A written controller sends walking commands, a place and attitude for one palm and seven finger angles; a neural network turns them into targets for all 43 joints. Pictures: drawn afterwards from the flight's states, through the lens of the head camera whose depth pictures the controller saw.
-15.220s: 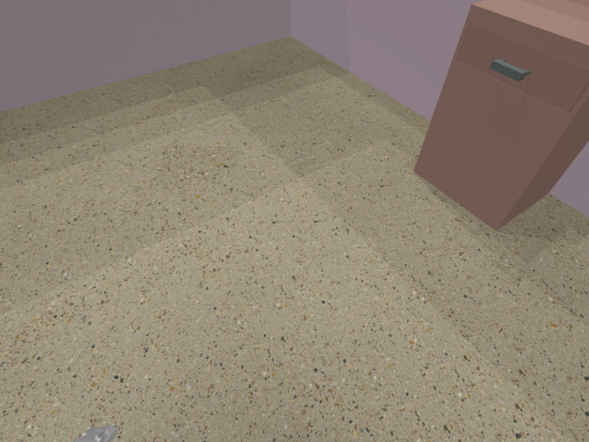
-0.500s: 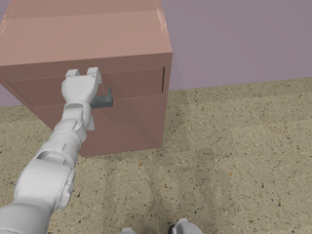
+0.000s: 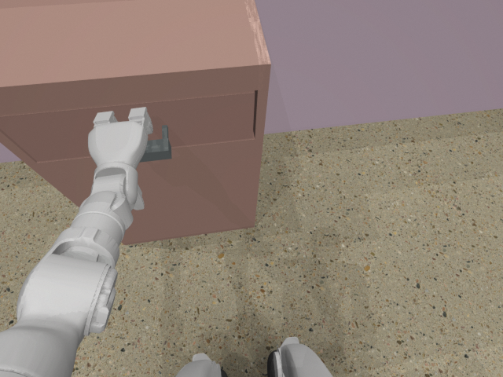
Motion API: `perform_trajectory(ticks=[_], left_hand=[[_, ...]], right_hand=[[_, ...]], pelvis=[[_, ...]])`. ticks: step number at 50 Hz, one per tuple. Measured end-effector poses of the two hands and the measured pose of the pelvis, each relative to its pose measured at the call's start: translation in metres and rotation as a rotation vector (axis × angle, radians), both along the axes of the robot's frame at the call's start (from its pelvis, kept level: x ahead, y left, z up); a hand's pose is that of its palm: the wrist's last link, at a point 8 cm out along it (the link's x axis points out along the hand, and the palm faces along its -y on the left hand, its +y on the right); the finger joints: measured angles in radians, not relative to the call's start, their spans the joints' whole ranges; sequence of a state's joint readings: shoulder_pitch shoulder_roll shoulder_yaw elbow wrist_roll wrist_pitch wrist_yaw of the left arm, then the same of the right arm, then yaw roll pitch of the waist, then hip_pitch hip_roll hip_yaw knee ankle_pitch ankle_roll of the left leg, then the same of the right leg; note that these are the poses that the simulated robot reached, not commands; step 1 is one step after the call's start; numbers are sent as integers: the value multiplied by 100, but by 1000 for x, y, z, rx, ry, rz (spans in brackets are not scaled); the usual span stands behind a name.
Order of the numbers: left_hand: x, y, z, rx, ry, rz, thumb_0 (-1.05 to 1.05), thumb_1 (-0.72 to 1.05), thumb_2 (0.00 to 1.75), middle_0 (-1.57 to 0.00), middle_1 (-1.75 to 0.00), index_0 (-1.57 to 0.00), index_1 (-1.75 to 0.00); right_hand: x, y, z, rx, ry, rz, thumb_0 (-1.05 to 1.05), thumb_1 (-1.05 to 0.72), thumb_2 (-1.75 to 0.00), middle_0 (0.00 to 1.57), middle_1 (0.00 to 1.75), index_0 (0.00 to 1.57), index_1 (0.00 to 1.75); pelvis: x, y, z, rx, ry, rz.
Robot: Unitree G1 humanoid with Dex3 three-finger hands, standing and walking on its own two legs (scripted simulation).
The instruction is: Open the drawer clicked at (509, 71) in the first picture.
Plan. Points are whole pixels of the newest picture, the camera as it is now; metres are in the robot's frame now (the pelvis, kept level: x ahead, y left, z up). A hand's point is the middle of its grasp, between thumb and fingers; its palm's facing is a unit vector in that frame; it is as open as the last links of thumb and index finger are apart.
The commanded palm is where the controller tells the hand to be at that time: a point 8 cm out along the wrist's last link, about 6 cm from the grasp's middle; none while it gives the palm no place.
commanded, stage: lower the fingers behind the handle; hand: left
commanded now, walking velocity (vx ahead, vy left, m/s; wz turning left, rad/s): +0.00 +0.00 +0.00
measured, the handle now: (138, 142) +0.55 +0.17 -0.04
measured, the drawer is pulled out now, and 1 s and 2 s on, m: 0.00 0.00 0.00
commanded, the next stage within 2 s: close the thumb around the handle in 1.02 s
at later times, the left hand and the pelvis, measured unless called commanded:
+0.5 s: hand (139, 170) +0.49 +0.17 -0.06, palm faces -0.07 -0.04 -1.00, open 13.8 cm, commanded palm +0.48 +0.17 +0.00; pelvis -0.01 +0.00 -0.02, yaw +0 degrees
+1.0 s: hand (138, 173) +0.49 +0.17 -0.06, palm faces -0.06 -0.05 -1.00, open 13.8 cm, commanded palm +0.47 +0.17 -0.01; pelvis -0.01 +0.00 -0.03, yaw +0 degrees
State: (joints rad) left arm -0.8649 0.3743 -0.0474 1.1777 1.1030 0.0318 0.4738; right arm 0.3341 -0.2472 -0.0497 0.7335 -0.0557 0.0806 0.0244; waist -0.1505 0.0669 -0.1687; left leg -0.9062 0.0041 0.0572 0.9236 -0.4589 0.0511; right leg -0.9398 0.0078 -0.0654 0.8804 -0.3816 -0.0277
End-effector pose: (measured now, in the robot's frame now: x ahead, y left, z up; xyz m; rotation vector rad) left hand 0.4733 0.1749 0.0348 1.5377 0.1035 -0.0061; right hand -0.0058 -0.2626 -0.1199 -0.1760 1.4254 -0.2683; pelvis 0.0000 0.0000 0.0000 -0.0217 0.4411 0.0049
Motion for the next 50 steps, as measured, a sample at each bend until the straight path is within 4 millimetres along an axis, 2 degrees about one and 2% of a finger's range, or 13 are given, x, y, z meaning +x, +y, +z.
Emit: perform_trajectory(ticks=[19,31,39,50], left_hand=[[-2,0,-27,-3,-20,-12,0,-49,30,-32,-120,-32,-120],[3,-3,-41,-13,-12,-11,0,-49,30,-32,-120,-32,-120],[2,-3,-42,-1,-29,-6,0,-49,30,-30,-120,-32,-120],[-4,-2,-38,-12,-14,-9,0,-49,30,-31,-120,-32,-120]], right_hand=[[-15,0,-15,-7,24,10,0,-91,-90,20,30,20,30],[-23,3,-24,-2,32,7,0,-91,-90,20,30,20,30],[-22,3,-29,5,35,5,0,-91,-90,20,30,20,30],[-14,2,-26,4,11,15,0,-91,-90,20,30,20,30]], pelvis=[[-11,1,-19,-9,45,4],[-14,1,-29,-11,70,-1],[-15,1,-32,-13,73,0],[-13,0,-28,-11,60,0]])
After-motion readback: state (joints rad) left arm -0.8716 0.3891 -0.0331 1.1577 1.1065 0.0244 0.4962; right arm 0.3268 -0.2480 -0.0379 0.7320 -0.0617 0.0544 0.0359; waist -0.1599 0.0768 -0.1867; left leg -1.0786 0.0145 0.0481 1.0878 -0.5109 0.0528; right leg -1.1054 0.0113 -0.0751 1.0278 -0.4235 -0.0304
